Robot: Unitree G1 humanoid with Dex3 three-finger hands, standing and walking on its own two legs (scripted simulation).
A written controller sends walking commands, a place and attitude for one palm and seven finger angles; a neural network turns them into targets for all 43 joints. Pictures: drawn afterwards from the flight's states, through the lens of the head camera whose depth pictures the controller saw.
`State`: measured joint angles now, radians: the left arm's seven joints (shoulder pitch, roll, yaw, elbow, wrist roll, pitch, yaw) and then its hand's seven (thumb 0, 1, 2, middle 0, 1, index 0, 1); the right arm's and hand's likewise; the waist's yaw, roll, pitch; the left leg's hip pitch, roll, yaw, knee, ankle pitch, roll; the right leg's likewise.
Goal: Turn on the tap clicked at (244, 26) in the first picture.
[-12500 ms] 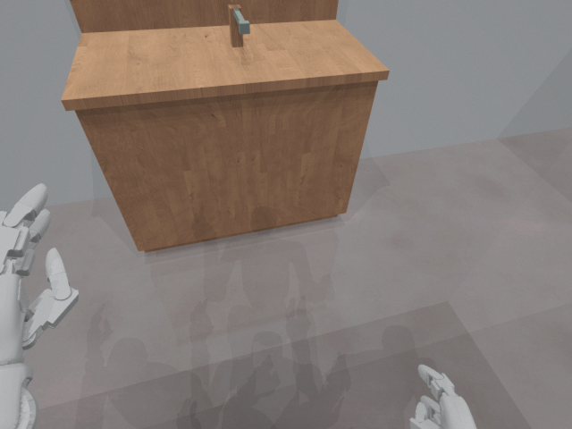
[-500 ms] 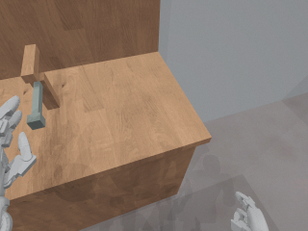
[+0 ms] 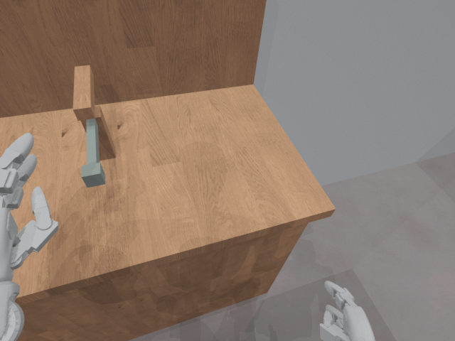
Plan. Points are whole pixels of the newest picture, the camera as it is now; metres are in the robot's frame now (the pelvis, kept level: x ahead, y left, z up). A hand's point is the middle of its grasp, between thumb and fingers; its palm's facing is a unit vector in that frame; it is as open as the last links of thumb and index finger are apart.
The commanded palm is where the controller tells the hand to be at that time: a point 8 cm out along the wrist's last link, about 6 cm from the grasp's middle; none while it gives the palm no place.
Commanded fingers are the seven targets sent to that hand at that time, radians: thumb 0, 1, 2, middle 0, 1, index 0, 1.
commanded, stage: come to a stop and stand still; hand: left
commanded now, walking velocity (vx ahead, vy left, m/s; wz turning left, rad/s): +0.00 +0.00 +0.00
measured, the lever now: (93, 175) +0.33 +0.26 +0.11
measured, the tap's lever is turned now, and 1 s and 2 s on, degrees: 0 0 0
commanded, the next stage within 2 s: look again from close up in 0.12 s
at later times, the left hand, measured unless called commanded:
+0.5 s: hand (91, 237) +0.21 +0.20 +0.14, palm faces +0.26 -0.90 -0.36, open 7.4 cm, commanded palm +0.16 +0.26 +0.17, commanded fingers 0.00 0.90 0.90 -0.20 -0.30 -0.20 -0.30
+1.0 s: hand (84, 239) +0.21 +0.22 +0.13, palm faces +0.17 -0.87 -0.46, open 7.4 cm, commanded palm +0.16 +0.27 +0.17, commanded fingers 0.00 0.90 0.90 -0.20 -0.30 -0.20 -0.30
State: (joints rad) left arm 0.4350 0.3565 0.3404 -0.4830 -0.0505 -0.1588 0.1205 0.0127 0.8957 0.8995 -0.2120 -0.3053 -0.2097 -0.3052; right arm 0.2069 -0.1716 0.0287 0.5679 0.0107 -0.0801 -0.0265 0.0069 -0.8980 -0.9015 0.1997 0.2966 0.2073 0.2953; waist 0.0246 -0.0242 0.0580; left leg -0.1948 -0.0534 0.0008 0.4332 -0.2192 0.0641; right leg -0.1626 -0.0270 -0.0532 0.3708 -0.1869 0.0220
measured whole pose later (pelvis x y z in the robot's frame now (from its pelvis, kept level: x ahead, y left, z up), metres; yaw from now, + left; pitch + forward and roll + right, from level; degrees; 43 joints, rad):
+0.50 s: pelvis -0.01 -0.01 +0.00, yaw -2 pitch -1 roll -1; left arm 0.47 0.33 0.28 -0.42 -0.05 -0.24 0.07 0.01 0.90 0.90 -0.21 -0.30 -0.21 -0.30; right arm 0.21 -0.22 0.00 0.59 0.01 -0.15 0.00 0.01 -0.90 -0.90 0.20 0.30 0.21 0.30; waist 0.01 0.00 0.03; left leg -0.23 -0.03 0.02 0.48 -0.24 0.05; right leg -0.21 0.00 -0.03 0.43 -0.21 0.01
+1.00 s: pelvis -0.02 +0.00 -0.01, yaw -4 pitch -1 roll +0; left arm 0.50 0.39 0.32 -0.43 -0.04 -0.20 0.04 0.01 0.89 0.90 -0.21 -0.31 -0.21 -0.31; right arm 0.20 -0.17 0.03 0.54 0.02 -0.08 0.00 0.01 -0.90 -0.90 0.20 0.30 0.21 0.30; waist -0.02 0.00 0.08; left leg -0.23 -0.04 0.07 0.48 -0.23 0.07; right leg -0.25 -0.02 0.02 0.46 -0.19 0.03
